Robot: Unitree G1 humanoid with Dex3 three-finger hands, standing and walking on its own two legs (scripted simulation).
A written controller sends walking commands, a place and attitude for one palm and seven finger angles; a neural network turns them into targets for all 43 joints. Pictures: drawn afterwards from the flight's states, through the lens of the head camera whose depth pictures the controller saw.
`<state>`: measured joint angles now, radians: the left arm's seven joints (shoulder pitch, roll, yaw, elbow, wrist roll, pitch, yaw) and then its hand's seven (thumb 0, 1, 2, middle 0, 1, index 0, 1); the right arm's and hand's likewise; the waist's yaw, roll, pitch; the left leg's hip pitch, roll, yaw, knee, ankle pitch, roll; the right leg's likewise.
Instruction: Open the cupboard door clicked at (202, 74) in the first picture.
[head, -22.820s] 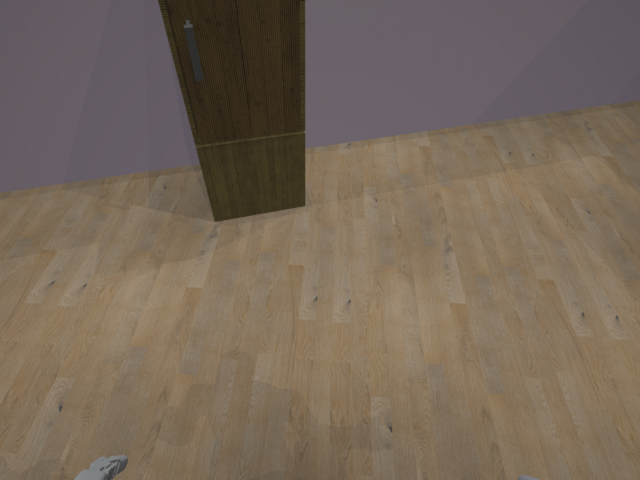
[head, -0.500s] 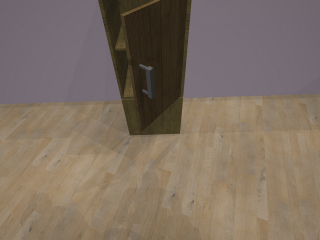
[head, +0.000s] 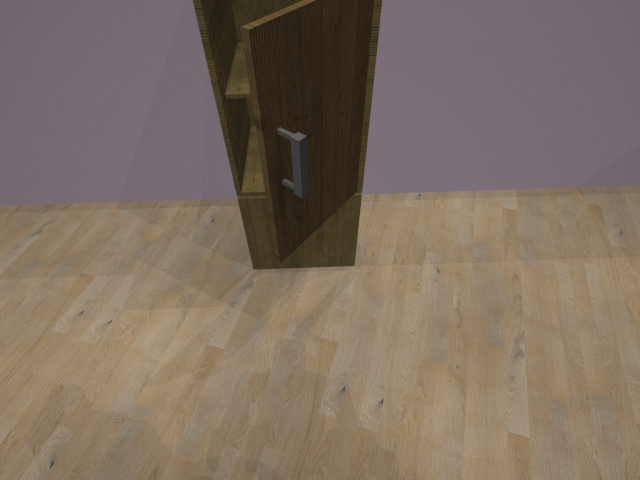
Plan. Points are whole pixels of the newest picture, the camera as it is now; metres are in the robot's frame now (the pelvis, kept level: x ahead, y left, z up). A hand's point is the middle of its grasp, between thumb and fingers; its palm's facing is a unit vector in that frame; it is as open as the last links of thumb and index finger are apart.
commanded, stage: look to check the result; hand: left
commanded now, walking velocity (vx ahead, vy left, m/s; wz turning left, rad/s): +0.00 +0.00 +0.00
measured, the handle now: (292, 162) +0.71 +0.10 -0.03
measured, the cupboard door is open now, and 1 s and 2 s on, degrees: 49 49 49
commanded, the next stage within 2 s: walk to a spot facing it in 0.50 s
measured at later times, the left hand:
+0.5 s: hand out of the picture +0.07 +0.23 -0.16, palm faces +0.00 -0.95 -0.32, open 7.4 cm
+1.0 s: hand out of the picture +0.10 +0.18 -0.18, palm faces -0.12 -0.96 -0.26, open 7.4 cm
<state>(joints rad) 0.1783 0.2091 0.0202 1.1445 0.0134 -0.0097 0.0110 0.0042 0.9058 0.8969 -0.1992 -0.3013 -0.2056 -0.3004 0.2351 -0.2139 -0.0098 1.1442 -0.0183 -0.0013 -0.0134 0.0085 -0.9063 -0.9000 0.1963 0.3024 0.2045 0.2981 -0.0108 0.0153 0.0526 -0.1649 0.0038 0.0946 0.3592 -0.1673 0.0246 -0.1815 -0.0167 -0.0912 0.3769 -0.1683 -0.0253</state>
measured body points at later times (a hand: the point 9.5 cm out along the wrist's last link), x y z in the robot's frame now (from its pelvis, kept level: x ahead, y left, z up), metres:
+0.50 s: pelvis +0.02 -0.01 +0.00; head +0.03 -0.02 +0.45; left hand +0.07 +0.28 -0.13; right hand +0.08 -0.28 -0.15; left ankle +0.02 +0.10 -0.75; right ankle +0.02 -0.10 -0.75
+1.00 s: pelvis +0.02 -0.02 -0.01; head +0.06 -0.04 +0.43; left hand +0.11 +0.23 -0.16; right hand +0.03 -0.27 -0.17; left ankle +0.02 +0.10 -0.75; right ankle +0.01 -0.10 -0.73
